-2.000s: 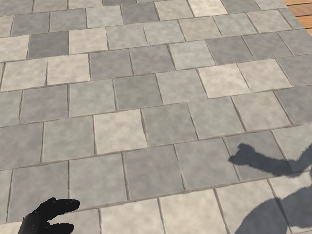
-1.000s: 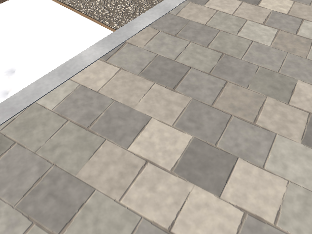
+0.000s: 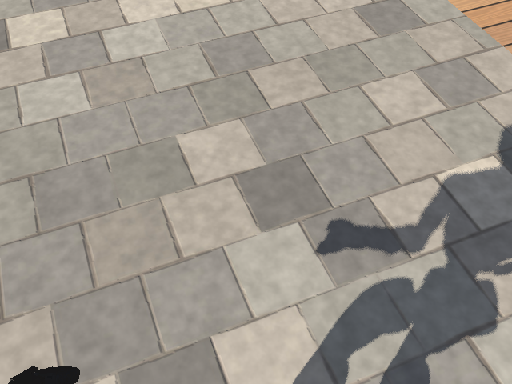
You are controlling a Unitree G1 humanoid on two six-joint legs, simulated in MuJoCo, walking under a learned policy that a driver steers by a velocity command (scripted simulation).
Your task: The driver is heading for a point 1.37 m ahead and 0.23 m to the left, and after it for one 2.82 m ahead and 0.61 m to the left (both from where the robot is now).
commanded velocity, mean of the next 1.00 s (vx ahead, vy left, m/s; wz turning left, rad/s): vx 0.55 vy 0.00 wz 0.19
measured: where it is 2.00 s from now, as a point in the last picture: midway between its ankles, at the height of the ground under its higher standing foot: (169, 135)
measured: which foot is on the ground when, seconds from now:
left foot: up 0.00-0.00, down 0.02-0.36, up 0.38-0.78, down 0.80-1.00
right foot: down 0.00-0.04, up 0.06-0.36, down 0.38-0.82, up 0.84-1.00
